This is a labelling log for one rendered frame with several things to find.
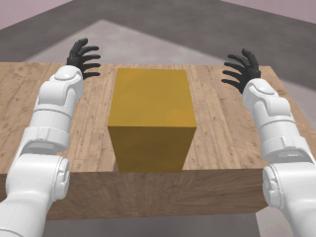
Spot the left robot hand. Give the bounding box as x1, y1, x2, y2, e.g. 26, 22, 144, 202
66, 38, 101, 80

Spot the left robot forearm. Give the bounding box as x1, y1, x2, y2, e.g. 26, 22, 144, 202
5, 65, 84, 196

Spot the pedestal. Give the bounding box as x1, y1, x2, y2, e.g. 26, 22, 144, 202
0, 62, 316, 221

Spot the right robot hand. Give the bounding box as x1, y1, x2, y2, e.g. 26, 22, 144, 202
221, 48, 262, 95

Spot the left robot upper arm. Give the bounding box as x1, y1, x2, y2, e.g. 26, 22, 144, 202
0, 153, 70, 237

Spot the carton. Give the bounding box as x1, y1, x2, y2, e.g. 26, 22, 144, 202
107, 68, 197, 173

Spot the right robot upper arm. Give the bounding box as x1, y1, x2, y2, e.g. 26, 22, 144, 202
263, 161, 316, 237

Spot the right robot forearm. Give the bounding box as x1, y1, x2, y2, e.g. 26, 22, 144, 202
242, 78, 316, 166

